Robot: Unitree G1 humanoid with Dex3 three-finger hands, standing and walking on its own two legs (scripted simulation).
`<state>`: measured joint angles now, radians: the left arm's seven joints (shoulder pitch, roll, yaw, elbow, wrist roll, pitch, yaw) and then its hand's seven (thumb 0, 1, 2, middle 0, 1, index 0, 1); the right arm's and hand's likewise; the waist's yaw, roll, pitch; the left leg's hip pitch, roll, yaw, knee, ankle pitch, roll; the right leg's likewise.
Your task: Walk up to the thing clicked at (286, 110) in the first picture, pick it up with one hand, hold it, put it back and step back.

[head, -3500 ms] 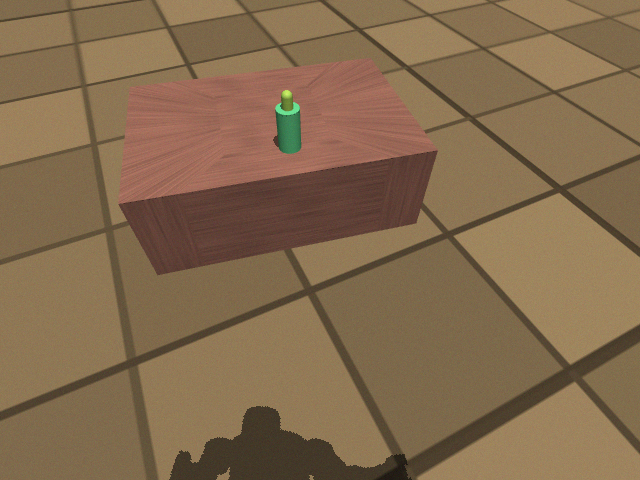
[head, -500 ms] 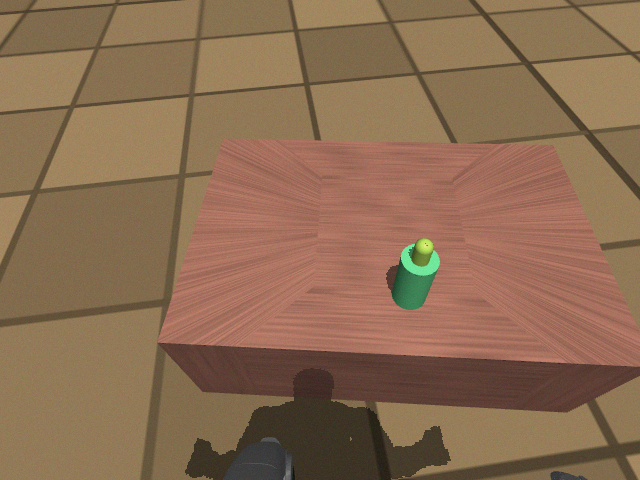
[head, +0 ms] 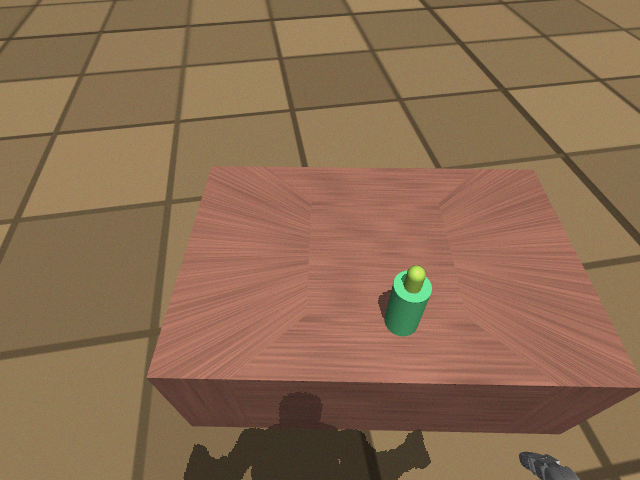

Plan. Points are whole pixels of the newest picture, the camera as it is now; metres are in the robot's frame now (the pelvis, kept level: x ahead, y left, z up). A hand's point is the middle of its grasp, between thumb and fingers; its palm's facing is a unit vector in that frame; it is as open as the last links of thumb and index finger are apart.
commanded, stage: walk up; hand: right
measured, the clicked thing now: (408, 297) +0.51 -0.17 -0.27
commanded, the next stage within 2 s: stand in 0.82 s
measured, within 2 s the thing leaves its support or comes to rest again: neither
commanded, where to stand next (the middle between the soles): +0.05 +0.00 m, yaw +0 degrees
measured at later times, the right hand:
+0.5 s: hand out of the picture +0.08 -0.25 -0.15, palm faces +0.01 +0.94 -0.33, open 7.4 cm
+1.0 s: hand out of the picture +0.11 -0.24 -0.14, palm faces +0.00 +0.94 -0.33, open 7.4 cm
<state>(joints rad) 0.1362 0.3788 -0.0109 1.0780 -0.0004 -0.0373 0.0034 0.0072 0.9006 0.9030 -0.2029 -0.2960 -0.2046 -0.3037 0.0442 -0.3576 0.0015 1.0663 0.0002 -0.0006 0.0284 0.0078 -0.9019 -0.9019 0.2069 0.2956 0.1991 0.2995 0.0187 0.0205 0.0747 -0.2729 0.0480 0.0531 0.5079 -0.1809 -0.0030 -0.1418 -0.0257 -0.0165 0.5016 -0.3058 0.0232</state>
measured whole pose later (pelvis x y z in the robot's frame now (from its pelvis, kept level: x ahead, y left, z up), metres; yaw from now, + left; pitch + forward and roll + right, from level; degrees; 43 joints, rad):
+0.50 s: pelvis +0.01 +0.01 +0.01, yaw -1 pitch -2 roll +0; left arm 0.07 0.36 0.00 1.15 0.01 -0.02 0.00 0.01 0.90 0.90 -0.20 -0.30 -0.20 -0.30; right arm 0.08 -0.35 -0.01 1.17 -0.01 0.00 0.02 0.01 -0.90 -0.90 0.21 0.30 0.20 0.30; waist -0.01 0.00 0.06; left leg -0.19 0.04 0.08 0.36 -0.13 0.00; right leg -0.06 -0.04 0.00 0.33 -0.23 0.04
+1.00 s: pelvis +0.02 +0.01 +0.01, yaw -1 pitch -2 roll +0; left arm 0.10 0.36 0.00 1.14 0.01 -0.01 0.00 0.01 0.90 0.90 -0.20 -0.30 -0.20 -0.30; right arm 0.06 -0.34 -0.01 1.15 -0.01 -0.01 0.02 0.01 -0.90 -0.90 0.21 0.30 0.20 0.30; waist 0.00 -0.01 0.05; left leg -0.18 0.03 0.08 0.34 -0.13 0.01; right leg -0.04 -0.04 0.00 0.30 -0.23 0.04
